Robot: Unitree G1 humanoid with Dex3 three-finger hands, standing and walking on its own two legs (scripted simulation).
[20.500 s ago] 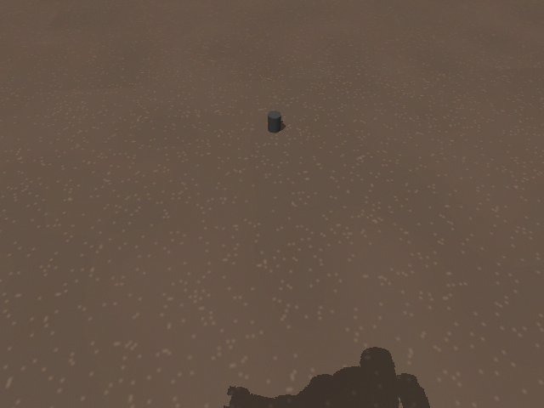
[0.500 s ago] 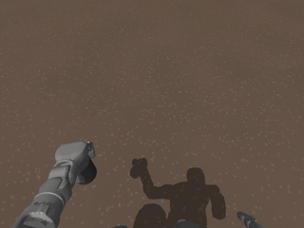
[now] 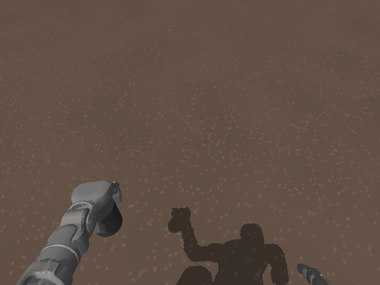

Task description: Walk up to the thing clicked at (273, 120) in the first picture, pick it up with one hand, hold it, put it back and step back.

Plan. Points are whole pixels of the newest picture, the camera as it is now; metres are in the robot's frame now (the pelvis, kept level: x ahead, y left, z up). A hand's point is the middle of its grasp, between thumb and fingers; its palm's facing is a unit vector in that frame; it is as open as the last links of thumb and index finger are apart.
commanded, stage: hold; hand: left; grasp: from above
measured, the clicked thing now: (105, 208) +0.33 +0.22 -0.11
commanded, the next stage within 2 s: crouch in 1.38 s
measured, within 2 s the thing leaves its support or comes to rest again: neither
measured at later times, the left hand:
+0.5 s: hand (96, 223) +0.26 +0.21 -0.05, palm faces -0.48 -0.07 -0.88, open 9.7 cm
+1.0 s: hand (94, 222) +0.26 +0.21 -0.03, palm faces -0.47 -0.07 -0.88, open 9.7 cm
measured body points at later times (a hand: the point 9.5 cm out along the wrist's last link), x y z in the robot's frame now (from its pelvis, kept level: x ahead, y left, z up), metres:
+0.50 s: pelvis -0.02 -0.01 +0.01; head -0.01 -0.02 +0.46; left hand +0.28 +0.22 +0.00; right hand +0.11 -0.27 -0.11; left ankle -0.01 +0.11 -0.73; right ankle +0.00 -0.14 -0.73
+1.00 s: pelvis -0.02 -0.01 +0.01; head -0.02 -0.03 +0.46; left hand +0.28 +0.21 +0.02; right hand +0.13 -0.26 -0.10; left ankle -0.01 +0.11 -0.73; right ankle +0.00 -0.14 -0.73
